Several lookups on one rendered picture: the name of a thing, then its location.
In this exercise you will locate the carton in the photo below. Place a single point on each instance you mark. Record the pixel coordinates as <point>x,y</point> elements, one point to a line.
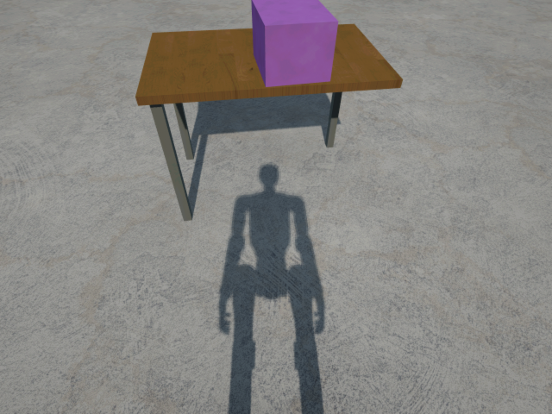
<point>294,41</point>

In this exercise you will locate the table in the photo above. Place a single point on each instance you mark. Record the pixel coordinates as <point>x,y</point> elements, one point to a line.
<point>209,65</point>

